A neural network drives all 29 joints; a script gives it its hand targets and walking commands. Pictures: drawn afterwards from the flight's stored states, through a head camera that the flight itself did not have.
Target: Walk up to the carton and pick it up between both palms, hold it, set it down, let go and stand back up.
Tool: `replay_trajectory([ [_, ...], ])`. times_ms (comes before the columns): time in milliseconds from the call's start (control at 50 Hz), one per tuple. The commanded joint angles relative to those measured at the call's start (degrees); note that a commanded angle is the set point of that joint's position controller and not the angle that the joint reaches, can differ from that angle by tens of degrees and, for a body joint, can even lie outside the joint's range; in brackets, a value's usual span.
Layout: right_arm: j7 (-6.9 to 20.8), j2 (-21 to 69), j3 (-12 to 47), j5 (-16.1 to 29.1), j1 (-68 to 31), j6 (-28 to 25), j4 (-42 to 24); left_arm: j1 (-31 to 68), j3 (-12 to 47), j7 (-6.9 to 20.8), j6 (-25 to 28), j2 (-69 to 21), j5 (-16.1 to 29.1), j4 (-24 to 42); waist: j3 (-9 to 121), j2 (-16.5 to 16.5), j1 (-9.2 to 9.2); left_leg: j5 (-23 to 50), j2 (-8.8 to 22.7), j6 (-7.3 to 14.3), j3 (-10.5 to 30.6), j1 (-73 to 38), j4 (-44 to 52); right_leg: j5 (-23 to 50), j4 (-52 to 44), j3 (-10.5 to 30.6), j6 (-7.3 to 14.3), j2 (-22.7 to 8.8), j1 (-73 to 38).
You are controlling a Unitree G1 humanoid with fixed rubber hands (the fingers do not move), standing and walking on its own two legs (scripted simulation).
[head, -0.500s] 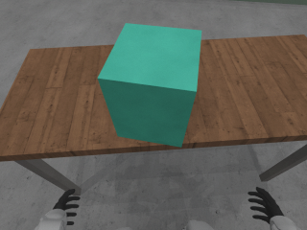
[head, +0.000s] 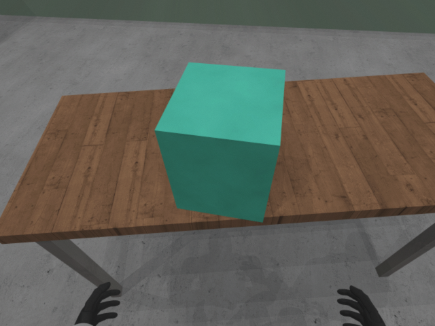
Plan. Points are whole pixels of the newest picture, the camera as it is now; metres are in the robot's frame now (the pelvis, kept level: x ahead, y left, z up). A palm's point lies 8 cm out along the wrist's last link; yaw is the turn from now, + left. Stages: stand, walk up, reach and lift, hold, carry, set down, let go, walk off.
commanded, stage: reach and lift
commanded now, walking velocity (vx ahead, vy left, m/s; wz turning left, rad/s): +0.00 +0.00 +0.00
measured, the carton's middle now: (226, 144) +0.47 +0.00 +0.05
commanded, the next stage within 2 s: none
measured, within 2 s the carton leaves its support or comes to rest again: neither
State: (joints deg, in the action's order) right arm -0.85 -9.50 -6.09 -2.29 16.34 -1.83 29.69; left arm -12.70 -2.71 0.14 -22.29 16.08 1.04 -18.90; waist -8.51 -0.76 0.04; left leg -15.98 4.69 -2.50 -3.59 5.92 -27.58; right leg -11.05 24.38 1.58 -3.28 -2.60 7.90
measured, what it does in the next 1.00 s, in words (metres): stands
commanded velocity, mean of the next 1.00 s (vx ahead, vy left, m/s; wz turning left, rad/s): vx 0.00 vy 0.00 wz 0.00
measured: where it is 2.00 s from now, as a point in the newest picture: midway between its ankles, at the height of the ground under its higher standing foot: outside the picture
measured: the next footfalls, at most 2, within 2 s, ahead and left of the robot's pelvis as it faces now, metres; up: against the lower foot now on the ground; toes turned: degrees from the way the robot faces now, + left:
none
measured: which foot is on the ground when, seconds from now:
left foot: down 0.00-1.00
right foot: down 0.00-1.00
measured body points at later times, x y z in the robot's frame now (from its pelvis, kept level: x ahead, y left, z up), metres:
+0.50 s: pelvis +0.02 -0.01 +0.01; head +0.03 +0.00 +0.46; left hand +0.19 +0.24 -0.04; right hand +0.19 -0.22 -0.04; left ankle -0.01 +0.14 -0.74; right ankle +0.03 -0.16 -0.74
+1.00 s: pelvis +0.04 +0.01 +0.01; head +0.04 +0.02 +0.46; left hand +0.23 +0.22 +0.01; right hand +0.23 -0.18 +0.02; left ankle -0.01 +0.14 -0.74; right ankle +0.03 -0.16 -0.74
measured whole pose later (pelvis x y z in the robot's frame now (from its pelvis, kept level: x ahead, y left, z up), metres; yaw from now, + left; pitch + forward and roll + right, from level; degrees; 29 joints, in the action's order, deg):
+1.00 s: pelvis +0.04 +0.01 +0.01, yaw +0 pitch -6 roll -1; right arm -10.5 -2.7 1.1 7.3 23.2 -5.8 0.9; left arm -19.7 2.5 3.6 -4.6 15.8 10.1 0.9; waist -6.9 -0.2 -1.7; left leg -16.3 4.3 -2.1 -3.8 -0.8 -21.8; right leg -9.9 15.7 1.1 -3.9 -2.9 -0.3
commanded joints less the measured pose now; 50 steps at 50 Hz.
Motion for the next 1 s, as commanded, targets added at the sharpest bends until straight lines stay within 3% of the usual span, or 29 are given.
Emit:
replay_trajectory([
  [0,-1.16,-7.8,-3.23,-0.6,-4.76,-3.21,-12.8,6.21,-2.69,-0.49,3.88,8.26,1.11,10.74,9.37,-0.48,-0.07,5.18,-4.02,-1.16,-4.81,3.72,8.65,3.73,-4.09,-4.89,2.82,4.72,-6.1],
  [20,-1.08,-8.2,-4.0,-0.64,-4.56,-2.73,-12.31,5.6,-1.94,-0.56,4.08,7.31,0.99,11.0,8.24,-1.59,0.68,3.32,-3.75,-0.68,-4.65,4.47,10.07,2.89,-3.53,-5.08,2.83,4.99,-6.86],
  [80,-1.62,-6.82,-3.07,-0.15,-3.22,-1.52,-14.05,5.0,-2.15,-0.4,4.94,7.91,1.44,9.96,6.68,-1.29,0.44,1.25,-3.83,0.02,-4.56,5.67,11.83,2.64,-3.76,-4.86,2.25,5.21,-9.89],
  [120,-1.78,-6.74,-3.51,0.32,-3.06,-0.77,-15.47,4.38,-2.61,-0.31,5.26,7.42,1.18,10.44,5.71,-2.36,-0.26,-0.02,-3.75,0.14,-4.77,7.08,13.53,2.38,-3.41,-4.74,2.15,5.59,-10.78],
  [140,-1.95,-5.91,-2.96,0.37,-2.96,-0.37,-15.75,4.0,-2.97,-0.05,5.35,7.51,1.38,9.27,4.43,-1.09,-1.01,0.02,-3.72,0.52,-4.79,7.59,13.55,2.16,-3.78,-4.45,2.17,5.18,-10.93],
  [240,-2.96,-2.91,-1.35,2.02,-0.4,0.52,-21.54,4.91,-2.2,0.54,7.25,7.22,3.0,14.72,5.84,-0.41,-1.11,4.79,-4.37,-0.03,-4.67,4.17,13.01,4.77,-5.99,-3.26,2.33,4.51,-11.56],
  [280,-3.6,-2.48,-1.24,1.88,0.46,0.51,-23.68,3.05,-2.7,0.99,8.15,8.0,3.49,14.17,5.27,1.18,-1.01,5.98,-5.04,-0.24,-4.67,0.99,12.21,4.62,-7.35,-2.83,1.98,3.63,-9.45],
  [300,-3.91,-1.04,0.0,2.73,1.14,0.14,-25.42,3.5,-3.16,1.15,8.84,8.03,3.26,15.39,6.31,0.58,-2.06,7.29,-5.45,-0.19,-5.05,-0.05,11.84,5.39,-7.69,-2.34,2.0,3.5,-9.54],
  [320,-4.22,-0.23,0.1,2.61,1.06,0.16,-25.5,3.24,-2.61,1.39,9.1,7.39,3.78,14.7,5.16,1.26,-1.1,8.46,-5.21,-0.16,-4.37,0.01,11.92,6.23,-8.14,-2.66,1.84,3.66,-8.86],
  [360,-4.94,0.73,1.47,3.19,2.75,-0.03,-28.01,1.88,-2.91,1.97,9.93,8.17,4.31,15.88,5.08,1.76,-1.61,9.57,-5.75,0.13,-4.5,-1.35,11.8,7.64,-8.45,-1.97,1.37,3.19,-8.71],
  [440,-6.37,2.61,1.88,3.73,3.72,-0.41,-31.41,2.03,-3.38,2.63,12.07,9.78,5.18,18.83,6.01,0.61,-1.4,9.21,-6.0,0.29,-4.1,-2.03,11.43,7.98,-8.31,-1.72,0.92,2.74,-7.66],
  [460,-6.48,3.37,2.65,3.85,4.99,-0.89,-31.83,1.7,-3.57,2.36,12.84,9.77,5.03,20.41,7.38,-0.46,-2.25,11.0,-5.73,0.01,-4.0,-2.39,11.01,8.63,-7.94,-1.92,1.12,2.72,-8.09],
  [520,-7.01,2.97,2.86,4.79,7.27,-1.53,-32.16,-1.11,-2.21,2.72,13.66,8.16,6.16,21.05,7.58,-1.53,-1.05,16.22,-5.18,-0.95,-3.46,-3.79,10.34,12.33,-8.28,-2.04,1.55,3.36,-8.51],
  [540,-7.17,2.97,2.61,4.78,7.98,-2.1,-33.64,-2.05,-2.85,2.77,14.51,9.0,6.11,22.26,8.73,-2.49,-1.71,18.45,-5.01,-1.45,-3.6,-4.27,9.96,13.76,-7.91,-1.83,1.68,3.46,-9.1],
  [600,-7.85,2.49,2.75,5.25,7.5,-4.17,-32.88,-3.55,-1.59,3.1,16.18,7.09,6.83,24.34,9.2,-3.85,-1.3,23.67,-4.53,-2.63,-2.74,-4.56,9.2,16.53,-8.33,-1.98,2.15,3.99,-10.68],
  [680,-8.12,2.04,2.49,5.48,6.65,-6.0,-33.88,-4.16,-1.03,3.04,17.56,6.71,6.74,25.4,7.56,-3.27,-1.39,26.89,-4.1,-3.19,-1.79,-4.69,8.76,17.66,-8.49,-2.38,2.39,4.26,-10.39],
  [700,-8.27,2.88,3.94,6.26,7.08,-6.68,-35.97,-4.67,-0.74,3.07,18.15,6.66,7.09,27.38,9.11,-4.05,-2.38,29.36,-4.2,-3.4,-2.03,-5.27,8.22,19.12,-8.37,-2.04,2.6,4.39,-11.42],
  [720,-8.4,2.36,4.0,6.45,7.18,-6.86,-34.59,-5.25,-0.6,3.05,18.18,5.6,6.94,26.45,7.75,-3.39,-1.66,30.07,-4.06,-3.35,-1.59,-5.05,8.16,19.34,-8.35,-2.14,2.87,4.34,-11.25],
  [760,-8.7,2.88,4.83,7.18,7.26,-7.31,-37.31,-5.03,-0.38,3.55,19.05,6.0,8.22,27.38,9.1,-2.14,-1.73,29.94,-4.2,-2.97,-1.4,-4.74,7.83,20.26,-8.06,-1.87,2.7,4.43,-11.85],
  [860,-9.21,3.26,5.49,9.18,5.67,-6.98,-39.42,-3.76,1.45,3.3,19.98,5.45,8.94,30.5,7.89,-4.57,-1.89,29.21,-3.73,-3.21,-0.87,-4.13,8.27,17.89,-8.66,-1.37,3.52,4.25,-11.41],
  [880,-9.44,3.2,5.68,9.28,5.83,-7.12,-39.75,-3.94,1.42,3.34,20.24,5.3,8.89,31.05,7.67,-4.26,-1.14,29.73,-3.77,-3.09,-0.4,-4.88,8.34,18.13,-8.73,-1.7,3.66,4.32,-11.05],
  [980,-10.3,4.33,6.29,10.32,3.29,-6.84,-40.69,-0.61,1.07,3.39,21.33,5.77,9.9,30.98,7.64,-4.41,-1.51,25.63,-3.79,-2.39,-0.39,-3.0,8.29,15.71,-8.87,-0.68,4.3,3.68,-11.39],
])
